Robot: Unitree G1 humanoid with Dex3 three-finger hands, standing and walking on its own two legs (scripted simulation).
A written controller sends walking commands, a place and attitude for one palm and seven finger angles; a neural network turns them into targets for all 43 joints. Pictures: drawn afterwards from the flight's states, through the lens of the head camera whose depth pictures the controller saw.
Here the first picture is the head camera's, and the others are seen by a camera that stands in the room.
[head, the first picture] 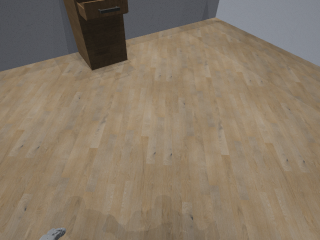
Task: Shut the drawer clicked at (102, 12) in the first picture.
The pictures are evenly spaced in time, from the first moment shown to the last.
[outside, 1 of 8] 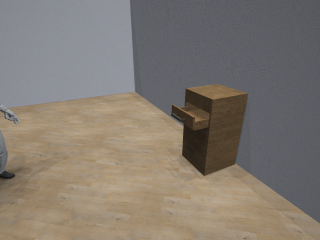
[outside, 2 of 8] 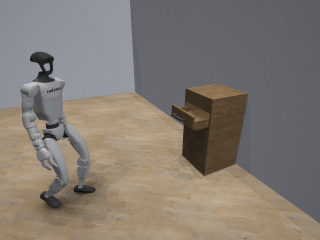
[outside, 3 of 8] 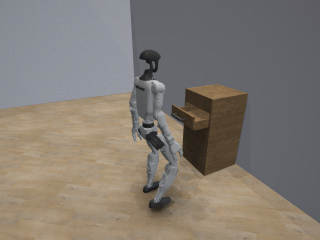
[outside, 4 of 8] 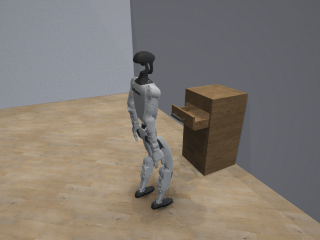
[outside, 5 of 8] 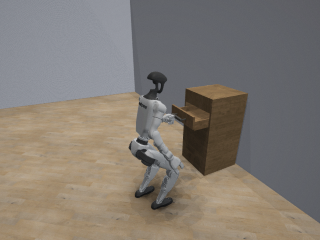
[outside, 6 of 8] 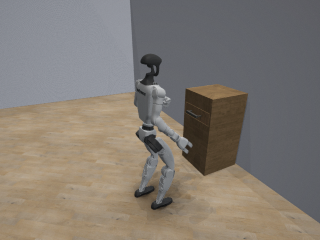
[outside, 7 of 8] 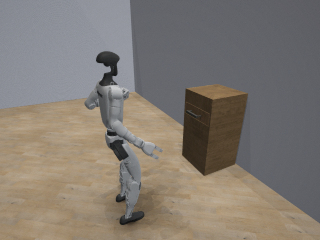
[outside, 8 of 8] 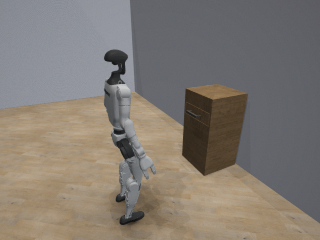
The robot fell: no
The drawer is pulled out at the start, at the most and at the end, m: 0.18 0.18 0.00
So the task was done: yes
